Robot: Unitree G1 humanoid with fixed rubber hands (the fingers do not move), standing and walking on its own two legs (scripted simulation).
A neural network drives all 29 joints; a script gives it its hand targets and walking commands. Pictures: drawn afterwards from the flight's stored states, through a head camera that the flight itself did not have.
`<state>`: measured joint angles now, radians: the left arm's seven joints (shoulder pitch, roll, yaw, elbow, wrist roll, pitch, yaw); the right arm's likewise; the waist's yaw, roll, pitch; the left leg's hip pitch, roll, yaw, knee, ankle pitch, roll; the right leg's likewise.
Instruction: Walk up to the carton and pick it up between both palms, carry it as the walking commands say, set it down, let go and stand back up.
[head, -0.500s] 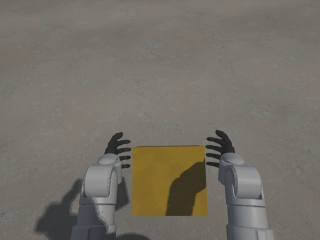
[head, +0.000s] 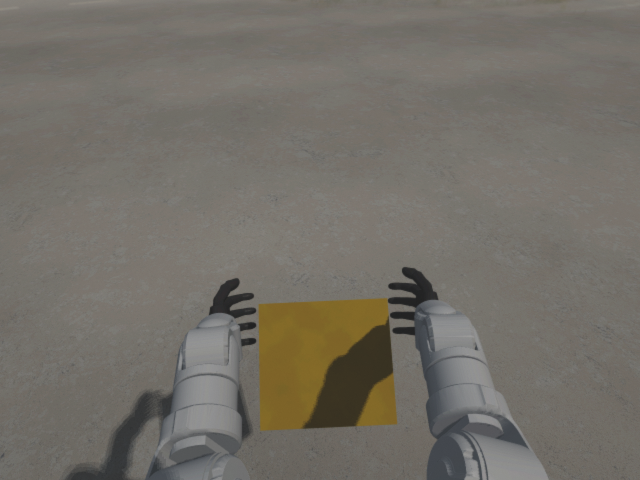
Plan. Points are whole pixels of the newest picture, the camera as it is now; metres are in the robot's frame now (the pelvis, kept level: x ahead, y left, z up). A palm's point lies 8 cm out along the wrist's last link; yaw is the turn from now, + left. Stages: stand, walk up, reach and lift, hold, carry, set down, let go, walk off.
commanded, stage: set down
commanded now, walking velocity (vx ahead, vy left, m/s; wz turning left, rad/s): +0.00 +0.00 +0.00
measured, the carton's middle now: (325, 356) +0.33 +0.04 -0.08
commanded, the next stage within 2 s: none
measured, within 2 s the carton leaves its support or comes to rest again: neither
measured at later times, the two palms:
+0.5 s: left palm (252, 349) +0.32 +0.15 -0.05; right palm (425, 341) +0.36 -0.12 -0.06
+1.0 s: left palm (261, 372) +0.34 +0.15 -0.15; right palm (414, 362) +0.37 -0.12 -0.15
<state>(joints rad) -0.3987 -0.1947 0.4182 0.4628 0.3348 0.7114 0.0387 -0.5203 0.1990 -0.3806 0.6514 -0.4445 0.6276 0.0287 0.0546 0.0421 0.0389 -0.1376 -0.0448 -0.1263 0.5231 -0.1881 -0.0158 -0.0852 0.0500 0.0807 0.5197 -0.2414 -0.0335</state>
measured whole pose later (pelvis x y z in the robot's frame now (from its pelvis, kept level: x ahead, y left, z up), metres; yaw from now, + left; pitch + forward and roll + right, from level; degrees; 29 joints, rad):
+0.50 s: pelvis +0.02 -0.02 -0.01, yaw -2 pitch +10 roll +0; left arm -0.37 -0.18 0.40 0.50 0.29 0.38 0.06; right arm -0.47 0.19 -0.32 0.65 -0.29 0.32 -0.06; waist 0.09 0.01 0.01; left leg -0.59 -0.02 -0.13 0.65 -0.23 -0.05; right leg -0.56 0.09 0.09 0.67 -0.28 -0.03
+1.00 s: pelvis +0.00 +0.00 -0.08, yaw -3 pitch +29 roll +0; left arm -0.44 -0.21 0.40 0.51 0.20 0.20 0.11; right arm -0.58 0.13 -0.33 0.69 -0.19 0.15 -0.10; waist 0.07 -0.03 -0.14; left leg -1.18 -0.06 -0.10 1.00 -0.31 -0.03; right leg -1.15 0.10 0.11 1.02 -0.36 0.02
